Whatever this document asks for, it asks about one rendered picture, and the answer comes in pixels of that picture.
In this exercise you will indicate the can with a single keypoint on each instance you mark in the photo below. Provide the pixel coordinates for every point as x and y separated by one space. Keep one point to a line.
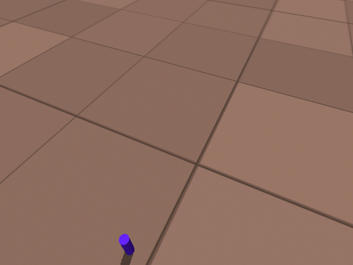
126 244

